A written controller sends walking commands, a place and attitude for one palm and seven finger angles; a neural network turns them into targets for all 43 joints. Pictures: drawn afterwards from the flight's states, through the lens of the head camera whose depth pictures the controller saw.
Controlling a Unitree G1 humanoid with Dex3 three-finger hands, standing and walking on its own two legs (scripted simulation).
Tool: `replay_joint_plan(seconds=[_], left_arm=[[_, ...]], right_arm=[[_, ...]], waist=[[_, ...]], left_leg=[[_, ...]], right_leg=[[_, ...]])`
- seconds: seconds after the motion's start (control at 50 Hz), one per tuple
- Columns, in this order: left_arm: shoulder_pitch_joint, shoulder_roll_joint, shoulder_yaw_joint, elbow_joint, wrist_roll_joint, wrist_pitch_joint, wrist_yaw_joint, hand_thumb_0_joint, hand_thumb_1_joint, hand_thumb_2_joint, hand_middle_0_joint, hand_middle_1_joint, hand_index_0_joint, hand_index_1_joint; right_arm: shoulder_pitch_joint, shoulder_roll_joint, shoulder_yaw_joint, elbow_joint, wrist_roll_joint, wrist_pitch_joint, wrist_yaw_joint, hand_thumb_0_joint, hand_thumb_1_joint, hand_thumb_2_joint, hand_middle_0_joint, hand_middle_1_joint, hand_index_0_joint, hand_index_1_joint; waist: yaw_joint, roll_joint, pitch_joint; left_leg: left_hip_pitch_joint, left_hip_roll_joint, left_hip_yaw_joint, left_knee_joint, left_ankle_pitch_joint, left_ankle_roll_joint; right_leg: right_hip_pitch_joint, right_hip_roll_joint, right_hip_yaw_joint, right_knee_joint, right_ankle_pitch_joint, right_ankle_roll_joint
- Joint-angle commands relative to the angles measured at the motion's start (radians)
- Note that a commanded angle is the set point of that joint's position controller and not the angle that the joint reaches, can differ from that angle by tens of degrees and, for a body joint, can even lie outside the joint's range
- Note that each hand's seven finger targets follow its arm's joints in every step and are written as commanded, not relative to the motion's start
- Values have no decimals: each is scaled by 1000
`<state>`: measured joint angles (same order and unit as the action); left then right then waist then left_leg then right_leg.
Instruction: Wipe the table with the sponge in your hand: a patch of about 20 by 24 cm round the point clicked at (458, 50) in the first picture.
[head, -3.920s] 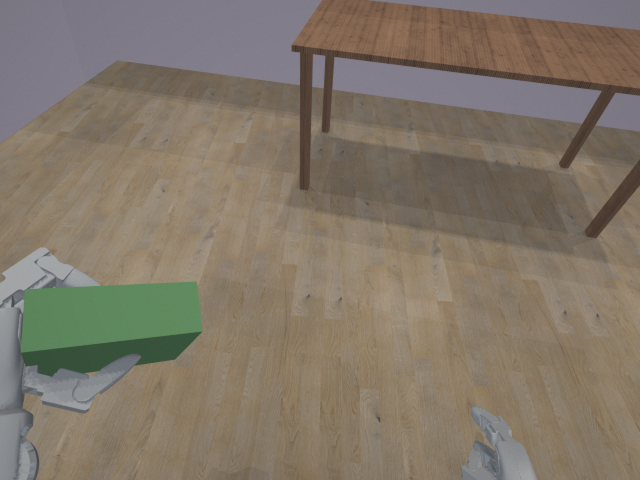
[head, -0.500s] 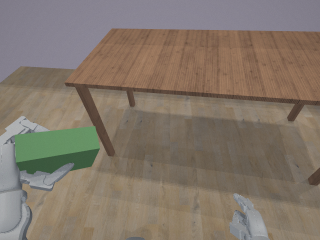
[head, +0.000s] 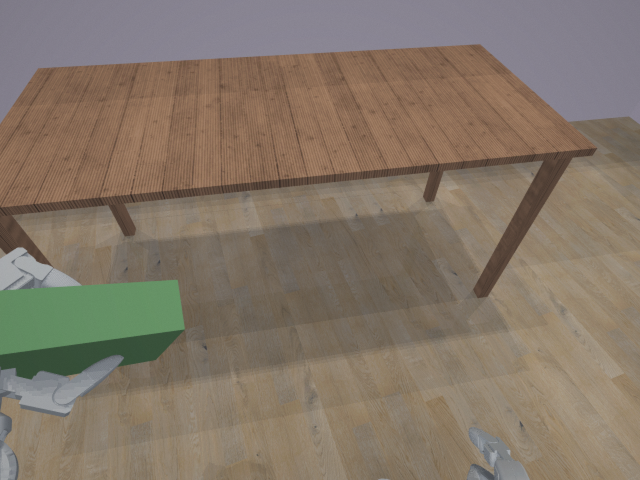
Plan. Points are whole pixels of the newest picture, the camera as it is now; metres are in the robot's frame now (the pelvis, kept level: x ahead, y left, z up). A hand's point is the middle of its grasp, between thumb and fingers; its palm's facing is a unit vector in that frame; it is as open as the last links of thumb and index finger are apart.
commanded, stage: turn to face it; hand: left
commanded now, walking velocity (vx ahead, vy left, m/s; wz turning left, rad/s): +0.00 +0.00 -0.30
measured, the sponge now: (119, 328) +0.22 +0.22 +0.14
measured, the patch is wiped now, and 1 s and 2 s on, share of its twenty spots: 0.00 0.00 0.00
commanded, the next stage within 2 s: take the last steps up to it in 0.20 s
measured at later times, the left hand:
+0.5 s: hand (173, 360) +0.18 +0.15 +0.17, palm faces +0.26 -0.82 -0.51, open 9.5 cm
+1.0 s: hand (204, 360) +0.19 +0.12 +0.16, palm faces +0.32 -0.84 -0.45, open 9.5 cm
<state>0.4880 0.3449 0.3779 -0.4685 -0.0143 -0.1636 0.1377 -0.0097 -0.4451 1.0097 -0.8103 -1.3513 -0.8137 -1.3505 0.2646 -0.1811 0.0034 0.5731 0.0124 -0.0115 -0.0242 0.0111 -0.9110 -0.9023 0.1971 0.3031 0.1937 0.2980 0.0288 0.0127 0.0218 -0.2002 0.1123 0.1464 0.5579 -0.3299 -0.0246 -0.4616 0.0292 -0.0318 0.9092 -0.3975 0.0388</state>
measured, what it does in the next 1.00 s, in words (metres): steps to the right: right foot, then left foot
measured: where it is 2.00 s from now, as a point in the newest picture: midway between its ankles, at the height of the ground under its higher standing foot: outside the picture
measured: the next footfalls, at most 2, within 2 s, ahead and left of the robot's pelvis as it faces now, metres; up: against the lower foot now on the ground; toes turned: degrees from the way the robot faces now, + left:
right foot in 0.14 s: +0.03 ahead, -0.15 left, +0.00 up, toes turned -10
left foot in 0.60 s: -0.02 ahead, +0.06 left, +0.00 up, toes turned +1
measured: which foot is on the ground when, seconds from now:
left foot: down 0.00-0.16, up 0.18-0.58, down 0.60-0.90, up 0.92-1.00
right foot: up 0.00-0.12, down 0.14-0.62, up 0.64-0.86, down 0.88-1.00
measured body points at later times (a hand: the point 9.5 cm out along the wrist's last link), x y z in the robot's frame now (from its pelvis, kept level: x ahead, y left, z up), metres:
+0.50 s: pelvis -0.06 -0.07 +0.01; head -0.03 -0.08 +0.45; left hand +0.16 +0.19 +0.20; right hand +0.06 -0.36 -0.09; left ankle -0.06 +0.07 -0.70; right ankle -0.01 -0.14 -0.73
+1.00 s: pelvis -0.05 -0.09 -0.01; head -0.04 -0.12 +0.44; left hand +0.17 +0.17 +0.18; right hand +0.08 -0.31 -0.13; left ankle -0.07 +0.05 -0.66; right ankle -0.03 -0.18 -0.73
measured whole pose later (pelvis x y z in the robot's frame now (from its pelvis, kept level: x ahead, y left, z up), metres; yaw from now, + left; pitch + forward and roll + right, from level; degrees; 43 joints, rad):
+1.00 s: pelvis -0.05 -0.09 -0.01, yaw -5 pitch -2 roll +1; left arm 0.38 0.31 0.29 -0.36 0.01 -0.21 0.13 -0.01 -0.45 1.01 -0.81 -1.35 -0.81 -1.34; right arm 0.19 -0.18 0.02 0.70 0.00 -0.06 -0.04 0.01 -0.91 -0.90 0.21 0.30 0.20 0.30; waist 0.02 0.07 0.07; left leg -0.43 0.04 0.03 1.10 -0.39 -0.02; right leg -0.28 -0.06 -0.16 0.61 -0.29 -0.05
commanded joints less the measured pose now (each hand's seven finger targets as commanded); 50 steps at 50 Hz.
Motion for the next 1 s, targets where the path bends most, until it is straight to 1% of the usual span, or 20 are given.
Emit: replay_joint_plan(seconds=[0.0, 0.1, 0.12, 0.16, 0.18, 0.24, 0.28, 0.46, 0.54, 0.56, 0.58, 0.6, 0.68, 0.78, 0.84, 0.86, 0.88, 0.9, 0.94, 0.98], left_arm=[[-222, 151, -1, -318, 9, -78, 12, 0, 100, 1300, -1200, -1600, -1200, -1600], [-178, 205, 88, -272, 0, -87, 19, 0, 100, 1300, -1200, -1600, -1200, -1600], [-156, 222, 112, -267, 0, -94, 20, 0, 100, 1300, -1200, -1600, -1200, -1600], [-57, 270, 179, -228, -2, -102, 29, 0, 100, 1300, -1200, -1600, -1200, -1600], [-43, 271, 194, -249, -27, -89, 29, 0, 100, 1300, -1200, -1600, -1200, -1600], [129, 246, 228, -266, -42, -95, 28, 0, 100, 1300, -1200, -1600, -1200, -1600], [131, 225, 224, -253, -42, -104, 26, 0, 100, 1300, -1200, -1600, -1200, -1600], [17, 214, 131, -268, -17, -93, 56, 0, 100, 1300, -1200, -1600, -1200, -1600], [-51, 198, 91, -281, -1, -110, 55, 0, 100, 1300, -1200, -1600, -1200, -1600], [-94, 185, 70, -316, -2, -119, 50, 0, 100, 1300, -1200, -1600, -1200, -1600], [-125, 174, 59, -331, 9, -132, 51, 0, 100, 1300, -1200, -1600, -1200, -1600], [-135, 183, 53, -311, 24, -138, 54, 0, 100, 1300, -1200, -1600, -1200, -1600], [-172, 185, 61, -188, 37, -127, 31, 0, 100, 1300, -1200, -1600, -1200, -1600], [-188, 133, 11, -146, 17, -113, 19, 0, 100, 1300, -1200, -1600, -1200, -1600], [-220, 153, 23, -101, 22, -97, 25, 0, 100, 1300, -1200, -1600, -1200, -1600], [-204, 172, 35, -79, 30, -91, 27, 0, 100, 1300, -1200, -1600, -1200, -1600], [-219, 214, 61, -94, 22, -92, 27, 0, 100, 1300, -1200, -1600, -1200, -1600], [-242, 245, 97, -112, 5, -102, 31, 0, 100, 1300, -1200, -1600, -1200, -1600], [-180, 224, 103, -110, 2, -117, 12, 0, 100, 1300, -1200, -1600, -1200, -1600], [-100, 233, 131, -176, -7, -139, 6, 0, 100, 1300, -1200, -1600, -1200, -1600]], right_arm=[[-105, -163, -53, -153, -3, -91, -5, 0, -900, -900, 200, 300, 200, 300], [-108, -151, -50, -145, -5, -120, 6, 0, -900, -900, 200, 300, 200, 300], [-101, -138, -49, -143, -1, -119, 11, 0, -900, -900, 200, 300, 200, 300], [-124, -90, -36, -165, -4, -107, 14, 0, -900, -900, 200, 300, 200, 300], [-144, -105, -53, -161, 10, -95, 11, 0, -900, -900, 200, 300, 200, 300], [-169, -65, -19, -149, -5, -53, 6, 0, -900, -900, 200, 300, 200, 300], [-180, -70, -19, -143, -5, -34, 1, 0, -900, -900, 200, 300, 200, 300], [-159, -146, -61, -122, -10, -66, -42, 0, -900, -900, 200, 300, 200, 300], [-105, -143, -59, -115, -21, -80, -48, 0, -900, -900, 200, 300, 200, 300], [-98, -157, -65, -128, -20, -87, -54, 0, -900, -900, 200, 300, 200, 300], [-110, -171, -62, -133, -24, -94, -52, 0, -900, -900, 200, 300, 200, 300], [-120, -157, -55, -124, -18, -107, -49, 0, -900, -900, 200, 300, 200, 300], [-119, -150, -65, -76, -13, -134, -40, 0, -900, -900, 200, 300, 200, 300], [-116, -141, -48, -67, -11, -140, -48, 0, -900, -900, 200, 300, 200, 300], [-128, -137, -45, -54, -16, -132, -53, 0, -900, -900, 200, 300, 200, 300], [-121, -122, -46, -52, -14, -124, -51, 0, -900, -900, 200, 300, 200, 300], [-163, -101, -46, -73, -10, -118, -45, 0, -900, -900, 200, 300, 200, 300], [-195, -130, -49, -72, -17, -119, -42, 0, -900, -900, 200, 300, 200, 300], [-168, -123, -55, -57, -17, -106, -30, 0, -900, -900, 200, 300, 200, 300], [-188, -111, -45, -53, -13, -77, -23, 0, -900, -900, 200, 300, 200, 300]], waist=[[-28, 253, -11], [-14, 239, -72], [-18, 166, -105], [-11, -198, -178], [-3, -274, -211], [-20, -122, -211], [-33, -130, -234], [-18, -137, -176], [-44, -21, -146], [-53, 94, -122], [-39, 305, -60], [-39, 371, -20], [-30, 218, 75], [-25, 196, 34], [-14, 76, -28], [-15, -81, -56], [-3, -356, -54], [2, -304, -24], [-20, -174, -11], [-24, -96, -42]], left_leg=[[-32, 233, -91, -187, 475, 94], [-61, 202, -40, -22, 329, 42], [-74, 164, -13, 82, 269, 18], [-325, -30, -16, 428, -249, -44], [-325, -28, -117, 567, -276, -39], [-381, -18, -165, 622, -163, -49], [-339, -24, -131, 519, -123, -51], [-191, -66, -78, 121, -140, 27], [58, -81, -57, -153, -70, 61], [121, -13, -147, -251, -122, 96], [160, 140, -375, -350, -230, 161], [110, 271, -512, -400, -236, 234], [-122, 194, -323, -384, -271, 229], [-117, 141, -203, -312, -119, 178], [-188, 92, -143, -92, -163, 126], [-279, 19, -72, 148, -156, 98], [-488, -93, -36, 467, -222, 47], [-545, -72, -152, 640, -174, 22], [-476, -24, -199, 693, -33, 5], [-479, -6, -174, 688, 30, -8]], right_leg=[[63, -29, -80, -98, -7, 23], [282, -32, -122, -407, 151, 10], [326, -86, -64, -470, 260, -16], [461, -363, 329, -491, 884, -182], [424, -398, 385, -520, 831, -203], [427, -323, 271, -477, 767, -210], [422, -289, 184, -478, 755, -188], [333, -342, 314, -664, 24, -207], [176, -266, 226, -590, -140, -145], [89, -197, 168, -458, -162, -111], [-72, -70, 45, -243, -163, -66], [-147, -32, -57, 1, -143, -43], [-106, -100, -37, 162, -19, -20], [118, -66, -137, -191, -36, -2], [358, -73, -125, -448, 47, -15], [428, -196, 64, -543, -30, -75], [497, -434, 507, -673, -61, -184], [454, -525, 582, -727, -17, -221], [323, -454, 490, -724, -124, -206], [337, -409, 272, -685, 74, -186]])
